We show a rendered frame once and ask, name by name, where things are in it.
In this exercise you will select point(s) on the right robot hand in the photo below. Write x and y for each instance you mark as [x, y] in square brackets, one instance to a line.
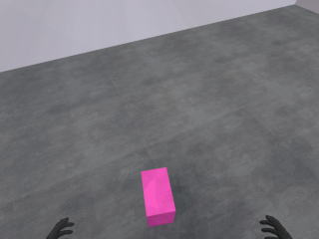
[279, 230]

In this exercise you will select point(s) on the left robot hand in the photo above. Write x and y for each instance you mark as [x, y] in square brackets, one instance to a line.
[56, 232]

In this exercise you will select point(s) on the carton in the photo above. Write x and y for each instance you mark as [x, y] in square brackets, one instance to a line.
[159, 202]

